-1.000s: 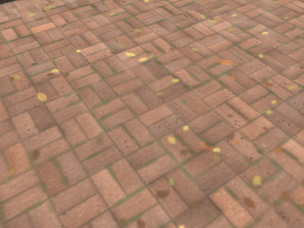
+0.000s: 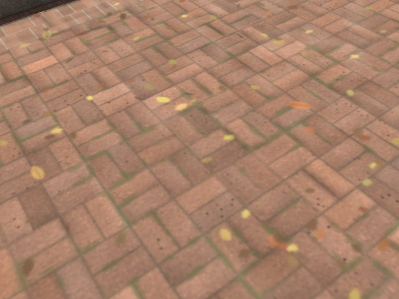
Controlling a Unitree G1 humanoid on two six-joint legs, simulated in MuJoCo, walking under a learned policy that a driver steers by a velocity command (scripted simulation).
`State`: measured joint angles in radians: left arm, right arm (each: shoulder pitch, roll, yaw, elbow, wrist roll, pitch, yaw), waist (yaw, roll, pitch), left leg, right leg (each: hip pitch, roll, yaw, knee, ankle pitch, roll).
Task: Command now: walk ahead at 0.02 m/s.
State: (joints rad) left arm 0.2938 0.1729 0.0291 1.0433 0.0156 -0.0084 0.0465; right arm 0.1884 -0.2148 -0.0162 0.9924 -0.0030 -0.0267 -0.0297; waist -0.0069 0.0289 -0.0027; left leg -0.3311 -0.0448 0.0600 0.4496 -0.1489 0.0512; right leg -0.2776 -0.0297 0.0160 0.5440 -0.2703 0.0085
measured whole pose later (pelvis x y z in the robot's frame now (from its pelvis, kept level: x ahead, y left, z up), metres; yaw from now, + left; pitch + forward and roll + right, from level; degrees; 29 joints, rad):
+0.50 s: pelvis +0.05 -0.02 +0.00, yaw +1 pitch -1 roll +0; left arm 0.31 0.15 0.03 1.07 -0.01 -0.03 0.03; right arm 0.21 -0.19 -0.02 1.08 0.01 -0.01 -0.03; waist 0.00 0.00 0.02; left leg -0.29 -0.01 0.02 0.56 -0.28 0.03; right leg -0.17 0.01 -0.02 0.53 -0.35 -0.03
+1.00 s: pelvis +0.21 +0.03 +0.01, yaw +1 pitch +1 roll +0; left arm 0.11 0.25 0.07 0.93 -0.02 -0.09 0.00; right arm 0.45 -0.16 -0.01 1.10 -0.01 -0.09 0.00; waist -0.06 -0.03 -0.02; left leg 0.02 -0.05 0.06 0.20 -0.25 0.07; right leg -0.69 -0.12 0.00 0.89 -0.05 -0.04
